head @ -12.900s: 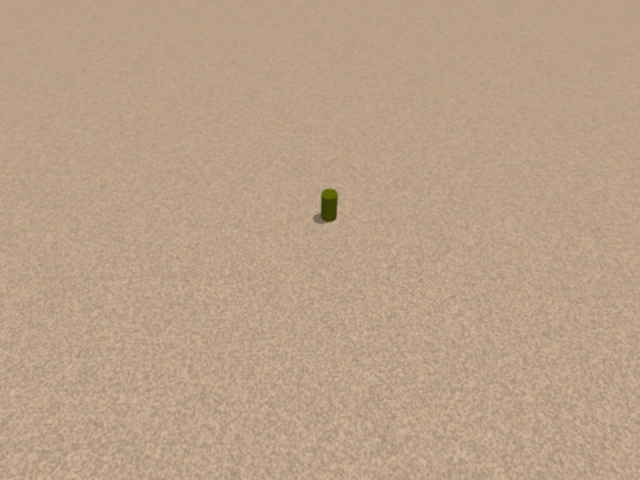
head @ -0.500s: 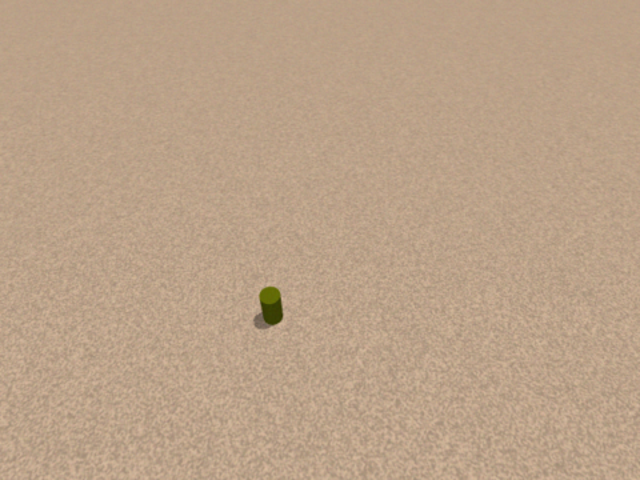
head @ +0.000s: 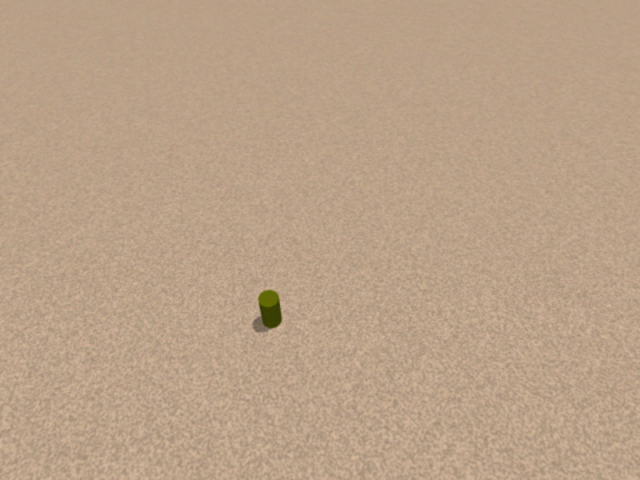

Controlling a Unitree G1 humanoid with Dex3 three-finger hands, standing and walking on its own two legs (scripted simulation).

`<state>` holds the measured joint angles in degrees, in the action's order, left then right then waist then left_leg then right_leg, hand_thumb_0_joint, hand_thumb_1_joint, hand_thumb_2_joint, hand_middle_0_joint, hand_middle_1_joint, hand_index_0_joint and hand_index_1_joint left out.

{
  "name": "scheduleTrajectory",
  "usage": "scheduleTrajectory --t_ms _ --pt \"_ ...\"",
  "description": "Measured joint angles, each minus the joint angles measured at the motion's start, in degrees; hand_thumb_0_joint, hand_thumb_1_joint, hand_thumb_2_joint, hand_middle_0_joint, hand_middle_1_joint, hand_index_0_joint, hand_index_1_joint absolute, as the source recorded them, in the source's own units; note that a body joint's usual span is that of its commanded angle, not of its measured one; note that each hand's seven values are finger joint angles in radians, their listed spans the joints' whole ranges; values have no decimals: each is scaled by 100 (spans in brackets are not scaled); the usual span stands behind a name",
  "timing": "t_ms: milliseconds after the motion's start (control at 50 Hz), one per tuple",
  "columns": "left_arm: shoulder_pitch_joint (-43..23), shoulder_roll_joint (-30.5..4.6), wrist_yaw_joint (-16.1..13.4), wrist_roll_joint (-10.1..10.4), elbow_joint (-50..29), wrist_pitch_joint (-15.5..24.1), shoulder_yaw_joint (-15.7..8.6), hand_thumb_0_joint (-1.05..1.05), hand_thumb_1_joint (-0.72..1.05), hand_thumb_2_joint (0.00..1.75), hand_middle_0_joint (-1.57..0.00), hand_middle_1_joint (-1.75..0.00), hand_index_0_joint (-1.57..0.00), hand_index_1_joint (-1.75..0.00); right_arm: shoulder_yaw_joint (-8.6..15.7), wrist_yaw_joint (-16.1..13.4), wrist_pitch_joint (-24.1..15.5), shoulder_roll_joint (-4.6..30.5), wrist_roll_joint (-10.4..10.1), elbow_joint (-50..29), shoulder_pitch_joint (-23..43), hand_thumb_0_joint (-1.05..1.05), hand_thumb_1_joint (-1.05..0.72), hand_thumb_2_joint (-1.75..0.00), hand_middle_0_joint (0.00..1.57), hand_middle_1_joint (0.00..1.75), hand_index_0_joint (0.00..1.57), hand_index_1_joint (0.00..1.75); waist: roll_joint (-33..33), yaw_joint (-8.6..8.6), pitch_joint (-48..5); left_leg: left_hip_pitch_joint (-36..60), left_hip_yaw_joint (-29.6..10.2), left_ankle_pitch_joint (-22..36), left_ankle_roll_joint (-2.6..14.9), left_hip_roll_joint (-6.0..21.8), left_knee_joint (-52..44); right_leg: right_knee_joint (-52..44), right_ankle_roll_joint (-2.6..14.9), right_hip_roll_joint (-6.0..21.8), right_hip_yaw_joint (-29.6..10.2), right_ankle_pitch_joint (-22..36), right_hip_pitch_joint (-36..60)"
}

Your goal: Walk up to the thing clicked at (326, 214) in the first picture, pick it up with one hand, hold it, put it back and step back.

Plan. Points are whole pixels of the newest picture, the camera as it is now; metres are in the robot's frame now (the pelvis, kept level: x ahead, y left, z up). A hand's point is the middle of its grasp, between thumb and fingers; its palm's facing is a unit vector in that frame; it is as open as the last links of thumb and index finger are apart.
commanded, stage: stand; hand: left
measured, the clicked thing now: (270, 309) +0.82 +0.21 -0.71
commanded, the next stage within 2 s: walk up in 0.30 s
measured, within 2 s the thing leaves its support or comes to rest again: neither
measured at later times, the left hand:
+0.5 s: hand out of the picture +0.08 +0.28 -0.16, palm faces +0.04 -0.93 -0.36, open 7.4 cm
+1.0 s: hand (142, 399) +0.29 +0.31 -0.16, palm faces -0.11 -0.92 -0.37, open 7.4 cm
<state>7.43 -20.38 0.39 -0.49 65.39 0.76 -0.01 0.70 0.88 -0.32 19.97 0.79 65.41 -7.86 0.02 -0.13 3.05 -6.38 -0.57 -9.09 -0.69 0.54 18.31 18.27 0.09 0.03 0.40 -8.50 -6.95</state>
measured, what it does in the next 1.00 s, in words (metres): walks ahead: left foot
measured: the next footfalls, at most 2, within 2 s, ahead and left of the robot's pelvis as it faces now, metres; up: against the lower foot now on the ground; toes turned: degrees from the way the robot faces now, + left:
left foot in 0.58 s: +0.15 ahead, +0.15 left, +0.00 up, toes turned +3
right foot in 1.02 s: +0.36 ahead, -0.10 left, +0.00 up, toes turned -5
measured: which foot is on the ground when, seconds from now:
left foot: down 0.00-0.40, up 0.42-0.56, down 0.58-1.00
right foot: down 0.00-0.60, up 0.62-1.00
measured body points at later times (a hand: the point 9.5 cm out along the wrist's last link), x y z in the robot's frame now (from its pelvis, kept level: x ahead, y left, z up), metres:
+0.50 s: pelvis +0.03 +0.01 -0.01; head +0.04 +0.01 +0.44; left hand +0.07 +0.33 -0.13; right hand +0.10 -0.31 -0.13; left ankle +0.04 +0.13 -0.73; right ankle +0.02 -0.12 -0.75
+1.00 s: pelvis +0.20 +0.04 -0.02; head +0.22 +0.03 +0.43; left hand +0.29 +0.36 -0.13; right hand +0.20 -0.29 -0.14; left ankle +0.11 +0.15 -0.75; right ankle +0.32 -0.10 -0.74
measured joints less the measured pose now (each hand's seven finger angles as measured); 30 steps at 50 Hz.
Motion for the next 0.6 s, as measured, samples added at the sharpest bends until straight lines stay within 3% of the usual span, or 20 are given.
scheduleTrajectory --t_ms 300,400,420,460,520,560,600 --pt "10 12 5 18 -59 8 41 1 91 90 -21 -30 -20 -30 -56 -21 -24 8 -18 -17 6 0 -91 -90 20 30 20 30 -15 6 5 -13 32 -59 -5 4 19 75 6 -5 -33 -75 -52" --pt "342 -2 179 -101 -344 83 -218 1 91 90 -21 -30 -20 -30 146 149 -57 112 110 -326 -318 0 -91 -90 20 30 21 30 51 -37 -281 -278 -28 -1513 258 -13 852 697 219 -77 -86 -1271 -237" --pt "413 -15 193 -115 -404 110 -260 1 91 90 -21 -30 -20 -30 186 160 -56 160 124 -378 -368 0 -91 -90 20 30 21 30 84 -36 -314 -364 -46 -1593 277 -6 1029 699 250 -94 -72 -1194 -236" --pt "496 -82 194 -137 -536 190 -338 1 91 90 -21 -30 -20 -30 251 152 -56 236 143 -459 -399 1 -91 -90 20 30 21 30 74 -55 -215 -648 31 -1605 250 2 1632 562 217 -52 -32 -430 -150" --pt "636 -113 179 -144 -670 225 -412 0 91 90 -21 -30 -20 -30 332 160 -42 367 152 -545 -383 1 -91 -90 20 30 20 30 198 -147 -7 -1028 0 -1741 241 137 2086 469 62 -86 40 -572 100" --pt "786 -198 204 -164 -716 167 -429 0 91 90 -21 -30 -20 -30 383 210 -79 388 145 -641 -394 1 -91 -90 20 30 20 30 164 -209 27 -1133 34 -1647 258 198 1864 467 37 -48 17 -716 214" --pt "905 -328 223 -147 -721 62 -442 1 90 90 -21 -30 -20 -30 429 243 -193 373 142 -773 -436 1 -91 -90 20 30 20 30 24 -207 58 -1026 153 -793 173 185 1450 805 10 73 -26 -1010 192"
